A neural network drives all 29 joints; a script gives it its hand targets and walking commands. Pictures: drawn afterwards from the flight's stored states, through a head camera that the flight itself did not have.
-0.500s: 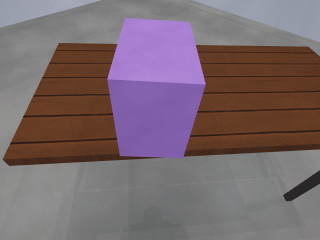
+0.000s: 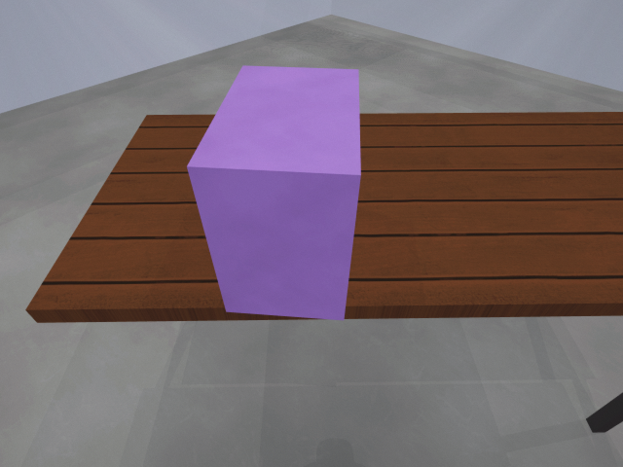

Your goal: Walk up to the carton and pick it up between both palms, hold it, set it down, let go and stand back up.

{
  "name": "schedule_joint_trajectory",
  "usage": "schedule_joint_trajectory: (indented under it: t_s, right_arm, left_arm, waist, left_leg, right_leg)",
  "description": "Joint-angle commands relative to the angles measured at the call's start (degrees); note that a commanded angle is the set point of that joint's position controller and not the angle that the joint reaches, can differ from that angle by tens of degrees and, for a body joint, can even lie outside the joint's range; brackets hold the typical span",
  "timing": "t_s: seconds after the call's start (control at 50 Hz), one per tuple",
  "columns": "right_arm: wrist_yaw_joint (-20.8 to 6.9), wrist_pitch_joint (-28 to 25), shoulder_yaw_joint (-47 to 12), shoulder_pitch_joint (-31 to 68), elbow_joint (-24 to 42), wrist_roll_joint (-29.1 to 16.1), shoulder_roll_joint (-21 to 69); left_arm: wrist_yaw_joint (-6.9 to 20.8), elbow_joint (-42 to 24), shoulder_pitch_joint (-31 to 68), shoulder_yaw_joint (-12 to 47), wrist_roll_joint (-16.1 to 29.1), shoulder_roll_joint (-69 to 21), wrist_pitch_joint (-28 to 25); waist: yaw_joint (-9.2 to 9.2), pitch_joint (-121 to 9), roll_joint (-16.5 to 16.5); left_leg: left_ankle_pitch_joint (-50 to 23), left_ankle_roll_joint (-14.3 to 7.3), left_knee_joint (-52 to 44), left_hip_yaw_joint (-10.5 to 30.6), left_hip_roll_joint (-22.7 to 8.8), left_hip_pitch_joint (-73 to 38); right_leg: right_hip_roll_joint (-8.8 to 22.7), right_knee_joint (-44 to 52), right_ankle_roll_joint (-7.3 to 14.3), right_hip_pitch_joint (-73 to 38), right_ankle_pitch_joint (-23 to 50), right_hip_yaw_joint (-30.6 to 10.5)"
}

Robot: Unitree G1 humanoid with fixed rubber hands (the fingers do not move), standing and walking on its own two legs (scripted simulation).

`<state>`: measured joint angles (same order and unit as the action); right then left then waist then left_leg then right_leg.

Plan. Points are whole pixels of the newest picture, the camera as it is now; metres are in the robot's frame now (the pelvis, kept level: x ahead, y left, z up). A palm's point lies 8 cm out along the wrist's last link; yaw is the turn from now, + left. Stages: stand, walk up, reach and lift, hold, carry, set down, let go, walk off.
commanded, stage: walk up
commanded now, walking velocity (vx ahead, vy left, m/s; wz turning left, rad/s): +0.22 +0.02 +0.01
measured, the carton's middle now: (292, 190) +0.54 +0.06 +0.09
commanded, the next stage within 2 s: stand in 1.72 s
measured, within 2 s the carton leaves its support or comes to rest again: neither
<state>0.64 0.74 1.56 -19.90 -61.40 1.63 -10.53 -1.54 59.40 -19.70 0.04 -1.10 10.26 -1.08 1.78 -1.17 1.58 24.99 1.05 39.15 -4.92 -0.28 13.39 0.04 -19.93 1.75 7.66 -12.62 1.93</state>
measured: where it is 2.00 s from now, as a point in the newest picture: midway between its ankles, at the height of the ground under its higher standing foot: outside the picture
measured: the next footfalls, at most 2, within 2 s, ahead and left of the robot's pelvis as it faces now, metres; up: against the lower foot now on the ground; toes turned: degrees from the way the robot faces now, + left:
left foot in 0.08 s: +0.03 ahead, +0.12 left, +0.00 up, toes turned +6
right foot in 0.42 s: +0.13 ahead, -0.08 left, +0.00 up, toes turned -4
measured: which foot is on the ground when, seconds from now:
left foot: up 0.00-0.06, down 0.08-0.96, up 0.98-1.00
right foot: down 0.00-0.10, up 0.12-0.40, down 0.42-1.00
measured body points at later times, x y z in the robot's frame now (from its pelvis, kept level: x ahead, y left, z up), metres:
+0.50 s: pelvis +0.07 +0.02 -0.01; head +0.09 +0.01 +0.44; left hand +0.11 +0.24 -0.17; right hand +0.04 -0.19 -0.18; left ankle -0.01 +0.12 -0.75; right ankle +0.09 -0.07 -0.75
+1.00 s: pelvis +0.07 +0.01 -0.01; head +0.08 +0.01 +0.44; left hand +0.03 +0.23 -0.16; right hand +0.02 -0.21 -0.17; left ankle -0.02 +0.11 -0.74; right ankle +0.09 -0.08 -0.75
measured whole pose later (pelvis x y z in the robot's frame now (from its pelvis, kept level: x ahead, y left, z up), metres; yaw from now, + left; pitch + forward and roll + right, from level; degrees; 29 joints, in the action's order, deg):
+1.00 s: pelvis +0.07 +0.01 -0.01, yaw -1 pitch -2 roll +0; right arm 2.5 1.9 0.4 -20.7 -64.9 1.7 -8.4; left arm -2.7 63.8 -19.1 -0.6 -1.3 8.0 0.1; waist 2.5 3.0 -0.8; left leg 23.9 1.2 29.3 -5.7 -1.3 3.8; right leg -1.4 -23.5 3.2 11.3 -10.7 4.7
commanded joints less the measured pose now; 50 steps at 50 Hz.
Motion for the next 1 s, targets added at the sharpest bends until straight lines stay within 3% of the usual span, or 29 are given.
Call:
schedule_joint_trajectory:
  t_s: [0.0, 0.02, 0.04, 0.06, 0.08, 0.1, 0.12, 0.14, 0.16, 0.18, 0.2, 0.26, 0.32, 0.36, 0.38, 0.4, 0.44, 0.46, 0.5, 0.54, 0.62, 0.72, 0.82, 0.88, 0.9, 0.92, 0.94, 0.96, 0.98]
  right_arm:
    - [-0.2, -2.6, 0.1, -3.2, 2.5, -0.4, 0.0]
    - [0.0, -3.1, 0.1, -6.3, 1.5, -0.5, -0.3]
    - [0.3, -3.6, 0.6, -10.2, 0.4, -0.4, -2.1]
    - [0.8, -4.0, 1.2, -14.1, 0.2, -0.3, -5.7]
    - [1.2, -4.1, 1.0, -14.8, 1.1, -0.2, -7.4]
    - [1.4, -3.8, 0.6, -13.9, 0.8, -0.1, -7.9]
    - [0.9, -4.1, 0.3, -13.0, 1.2, -0.1, -5.7]
    - [0.9, -4.6, -0.3, -11.1, 1.7, -0.1, -4.6]
    - [1.6, -4.5, -1.3, -3.7, 3.4, -0.8, -2.2]
    - [1.9, -4.6, -1.5, -1.5, 4.0, -0.9, -2.9]
    - [1.9, -4.6, -1.7, -2.5, 3.8, -0.7, -3.6]
    - [1.6, -3.7, -2.4, -4.7, 2.3, -0.7, -3.9]
    - [1.8, -3.1, -2.4, -5.2, 1.6, -0.6, -3.8]
    - [2.0, -2.7, -2.1, -5.3, 1.1, -0.6, -3.6]
    - [2.0, -2.5, -1.9, -5.0, 1.2, -0.9, -3.6]
    - [1.9, -2.5, -1.9, -6.2, 1.2, -1.1, -3.0]
    - [2.0, -2.1, -2.3, -11.5, 0.3, -1.6, 0.6]
    - [2.2, -1.4, -1.8, -12.4, -0.8, -1.7, 0.6]
    - [2.0, -0.9, -1.0, -7.0, -0.4, -1.0, -1.7]
    - [1.6, -0.5, -1.0, -6.2, -0.9, -0.9, -1.3]
    - [1.8, -0.6, -1.2, -6.2, -1.7, -0.9, -1.0]
    - [1.9, -0.6, -1.0, -5.3, -2.4, -0.9, -0.7]
    - [2.0, -0.8, -1.0, -6.3, -3.1, -0.8, -0.6]
    - [2.0, -0.8, -1.2, -6.5, -3.5, -0.8, 0.0]
    - [2.1, -0.6, -2.2, -6.5, -4.1, -0.8, 0.1]
    - [2.8, 0.8, 0.5, -6.0, -4.3, -0.2, -7.6]
    - [2.6, 1.9, 1.1, -4.7, -3.0, 0.6, -8.0]
    - [2.0, 2.9, 1.3, -4.3, -2.1, 1.2, -7.9]
    - [1.3, 3.3, 1.3, -3.0, -1.0, 1.5, -5.8]
  left_arm:
    - [0.0, -0.4, -1.0, -2.3, 0.3, 8.3, -0.6]
    - [0.2, -0.7, 1.1, -2.4, 0.6, 8.0, -0.4]
    - [0.4, -0.9, 2.0, -2.1, 0.7, 6.3, -0.5]
    - [0.6, -1.9, 2.3, -1.2, 0.8, 3.5, -0.9]
    - [0.6, -2.4, 2.1, -0.9, 0.4, 1.3, -0.8]
    - [0.1, -2.8, 2.7, -1.3, 0.6, 2.5, -0.1]
    - [0.3, -2.3, 3.1, -1.8, 0.4, 4.4, 0.2]
    - [0.6, -1.4, 2.3, -1.9, 0.2, 3.8, 0.5]
    - [0.8, -0.4, 0.0, -1.2, 1.2, 0.5, 0.7]
    - [1.0, 0.6, -3.3, -1.2, 1.3, 0.0, 1.1]
    - [0.9, 1.4, -3.8, -1.4, 1.0, 0.5, 1.7]
    - [0.3, 0.1, -1.5, -1.3, 0.7, 0.8, 3.3]
    - [-0.2, -1.3, 2.2, -1.0, 1.0, 1.1, 3.2]
    - [-0.5, -1.0, 1.2, -0.9, 1.1, 1.5, 2.5]
    - [-0.6, -0.5, -0.9, -1.1, 1.1, 1.9, 1.8]
    - [-0.8, 0.1, -2.2, -1.5, 0.9, 4.3, 1.0]
    - [-1.1, 0.8, -1.8, -1.5, 1.0, 6.6, 0.3]
    - [-1.1, 0.7, -0.4, -0.9, 0.9, 4.9, 0.5]
    - [-1.0, 0.3, 2.0, -0.4, 0.8, 1.8, 0.9]
    - [-1.3, 0.4, 1.4, -0.5, 1.0, 2.4, 0.8]
    - [-1.3, 1.3, 0.2, -1.0, 1.2, 2.9, 0.6]
    - [-1.0, 2.6, -0.9, -1.0, 1.1, 2.4, 0.5]
    - [-1.1, 4.0, -2.1, -1.1, 1.0, 2.3, 0.4]
    - [-1.1, 4.4, -2.4, -0.8, 0.8, 1.5, 0.6]
    - [-1.1, 5.0, -2.8, -0.6, 1.0, 3.4, 0.7]
    - [-1.3, 3.4, -5.1, -2.3, -0.4, 7.4, 0.5]
    - [-1.9, 4.1, -9.4, -3.6, -0.7, 11.9, 1.1]
    - [-2.7, 4.4, -11.0, -4.4, -1.2, 14.3, 1.8]
    - [-3.2, 4.0, -9.5, -4.6, -1.3, 14.0, 2.1]
  waist:
    - [-3.09, 5.2, 3.4]
    - [-5.08, 5.0, 3.2]
    - [-7.06, 3.5, -0.2]
    - [-8.67, 1.7, -8.7]
    - [-7.64, 3.3, -12.5]
    - [-7.21, 6.5, -12.2]
    - [-6.92, 9.2, -8.8]
    - [-5.57, 9.5, -5.7]
    - [-1.04, 9.8, -6.0]
    - [0.88, 6.1, -9.6]
    - [0.33, 3.7, -10.7]
    - [0.23, 4.3, -9.6]
    - [-0.96, 6.5, -9.1]
    - [-0.58, 5.6, -9.2]
    - [0.56, 5.0, -8.0]
    - [0.20, 2.7, -3.7]
    - [-2.76, -0.4, 5.6]
    - [-3.21, 0.0, 6.7]
    - [-2.03, 4.9, 3.7]
    - [-1.83, 6.6, 1.9]
    - [-1.77, 6.4, -2.1]
    - [-1.37, 7.0, -2.8]
    - [-1.52, 6.1, -1.2]
    - [-1.50, 7.6, -2.4]
    - [-1.32, 6.9, -0.3]
    - [2.16, 6.8, -5.1]
    - [3.56, 6.7, -1.2]
    - [3.87, 6.7, 1.0]
    - [2.81, 7.8, 0.5]
  left_leg:
    - [-5.1, -1.3, -13.3, 0.5, -0.7, -1.8]
    - [-9.3, -1.4, -18.6, -0.6, 0.5, -9.4]
    - [-11.6, -1.8, -19.8, 1.4, -1.7, -19.6]
    - [-4.8, -3.7, -24.5, 12.0, -11.3, -27.3]
    - [-8.0, -5.2, -27.0, 23.5, -22.5, -25.5]
    - [-19.5, -10.2, -26.0, 26.3, -26.4, -14.6]
    - [-24.1, -11.7, -25.8, 27.0, -26.5, -10.6]
    - [-33.5, -10.1, -24.0, 20.7, -23.3, -11.5]
    - [-66.7, -8.3, -19.8, 9.1, -17.4, -6.8]
    - [-73.6, -7.0, -18.5, 3.3, -13.6, -6.5]
    - [-75.5, -6.2, -17.3, 1.2, -11.1, -6.3]
    - [-64.3, -6.6, -18.0, 1.4, -10.3, -3.2]
    - [-58.7, -8.4, -18.2, 3.4, -11.7, -4.8]
    - [-53.9, -8.5, -16.4, 5.0, -12.1, -6.2]
    - [-49.1, -7.2, -14.9, 4.5, -11.3, -6.1]
    - [-39.3, -5.1, -13.5, 4.6, -9.7, -3.7]
    - [-9.3, -2.2, -14.5, 3.2, -4.9, -0.4]
    - [-6.5, -1.6, -17.5, 2.7, -4.8, -4.4]
    - [-11.6, -1.0, -21.0, 3.8, -5.2, -5.5]
    - [-14.7, -0.6, -21.7, 4.0, -5.3, -5.3]
    - [-14.6, -0.6, -23.1, 3.6, -5.6, -6.3]
    - [-13.7, -0.8, -23.3, 3.2, -5.9, -6.7]
    - [-14.0, -1.0, -23.1, 2.9, -6.1, -6.9]
    - [-14.3, -1.2, -23.5, 3.2, -6.3, -5.9]
    - [-14.7, -2.0, -22.6, 2.9, -6.2, -6.7]
    - [-6.1, -0.3, -13.9, -2.5, -2.4, -1.6]
    - [2.7, 0.9, -5.1, -2.4, -0.3, 5.7]
    - [8.3, 1.2, 6.9, 1.4, -1.2, 10.4]
    - [5.8, 1.2, 13.6, 4.9, -2.7, 11.4]
  right_leg:
    - [13.6, 6.3, 5.8, 5.0, -9.3, -11.9]
    - [10.3, 2.5, 4.3, 10.4, -10.1, -8.2]
    - [6.9, -4.4, 2.8, 18.0, -9.0, -4.6]
    - [3.4, -16.1, 0.4, 27.0, -10.6, 0.4]
    - [1.5, -25.1, -1.5, 32.4, -17.6, 2.7]
    - [4.0, -26.2, -1.4, 28.3, -17.5, -0.4]
    - [5.3, -30.8, -1.8, 27.3, -17.0, -0.3]
    - [5.1, -33.2, -1.8, 27.6, -15.1, -1.0]
    - [3.8, -29.1, -1.4, 20.4, -13.9, -2.2]
    - [2.3, -28.8, -1.1, 15.0, -11.6, -0.2]
    - [0.4, -29.1, -1.0, 11.9, -9.0, 2.2]
    - [-0.1, -26.5, -1.3, 9.2, -3.1, 3.7]
    - [0.5, -19.2, -1.4, 9.1, -2.0, 4.0]
    - [1.0, -11.4, -0.8, 5.5, 0.9, 3.5]
    - [1.9, -4.7, -0.1, 1.7, 8.5, 2.6]
    - [5.6, -4.1, 0.8, -5.2, 22.2, -0.9]
    - [13.7, -6.7, 4.4, -12.2, 45.4, -7.9]
    - [14.3, -5.0, 5.3, -7.8, 39.3, -9.0]
    - [9.3, -2.7, 3.0, -3.1, 25.6, -6.5]
    - [7.8, -1.4, 1.7, -2.8, 20.8, -5.7]
    - [7.1, -0.4, 1.6, -3.3, 17.5, -5.7]
    - [6.6, 0.6, 1.6, -1.8, 13.9, -5.6]
    - [6.0, 0.9, 1.5, -1.8, 13.2, -5.2]
    - [6.0, 1.3, 1.5, -1.3, 11.5, -5.1]
    - [5.7, 1.9, 1.4, -1.1, 12.2, -5.0]
    - [13.6, 2.9, 2.6, -3.2, 11.0, -13.6]
    - [20.2, 5.4, 5.6, -5.5, 4.7, -24.0]
    - [26.5, 8.2, 9.0, -3.8, -0.5, -31.2]
    - [27.9, 10.3, 10.0, 1.3, -5.8, -30.6]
